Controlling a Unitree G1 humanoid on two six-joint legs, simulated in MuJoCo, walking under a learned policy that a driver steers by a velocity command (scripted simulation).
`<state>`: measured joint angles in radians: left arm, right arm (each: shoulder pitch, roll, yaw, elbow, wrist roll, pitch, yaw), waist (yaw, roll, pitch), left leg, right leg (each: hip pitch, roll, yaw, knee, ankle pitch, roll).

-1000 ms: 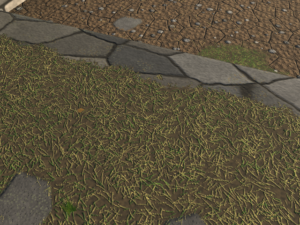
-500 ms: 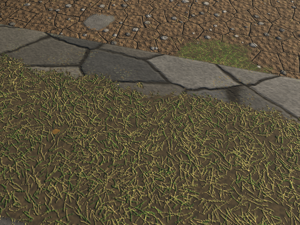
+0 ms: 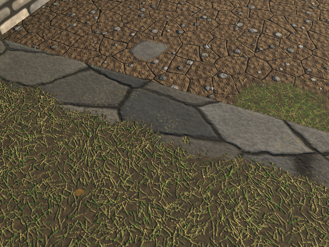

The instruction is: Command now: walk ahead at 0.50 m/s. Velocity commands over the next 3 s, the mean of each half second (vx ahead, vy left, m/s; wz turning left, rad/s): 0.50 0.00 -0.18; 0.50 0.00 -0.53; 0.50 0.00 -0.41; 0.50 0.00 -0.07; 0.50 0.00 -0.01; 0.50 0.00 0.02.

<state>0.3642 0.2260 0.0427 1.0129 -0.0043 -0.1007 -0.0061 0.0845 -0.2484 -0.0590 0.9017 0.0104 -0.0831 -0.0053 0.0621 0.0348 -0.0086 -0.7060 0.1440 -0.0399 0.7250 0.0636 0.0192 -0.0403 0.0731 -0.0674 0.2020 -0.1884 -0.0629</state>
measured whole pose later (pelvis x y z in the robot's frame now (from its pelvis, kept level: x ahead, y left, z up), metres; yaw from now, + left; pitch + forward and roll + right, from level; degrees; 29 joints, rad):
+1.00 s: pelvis +0.56 -0.04 +0.00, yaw -24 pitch +2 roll +0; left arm 0.30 0.24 0.08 0.81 -0.02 -0.06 -0.01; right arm 0.07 -0.28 -0.07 0.79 -0.01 -0.11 -0.01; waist 0.03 0.03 0.03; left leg -0.66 0.12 -0.08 0.96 -0.21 -0.04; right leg -0.20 0.12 0.06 0.35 -0.17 -0.11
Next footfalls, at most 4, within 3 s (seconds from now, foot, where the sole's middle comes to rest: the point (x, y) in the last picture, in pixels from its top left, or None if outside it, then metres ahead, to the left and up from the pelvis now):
0.18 left None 0.29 0.16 -0.78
0.74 right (208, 235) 0.57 -0.11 -0.78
1.24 left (190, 162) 0.92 -0.03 -0.78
1.74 right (265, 148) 1.03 -0.41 -0.78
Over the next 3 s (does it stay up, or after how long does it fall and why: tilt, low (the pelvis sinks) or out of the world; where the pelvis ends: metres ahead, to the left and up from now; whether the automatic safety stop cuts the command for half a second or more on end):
stays up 1.61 -0.62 -0.20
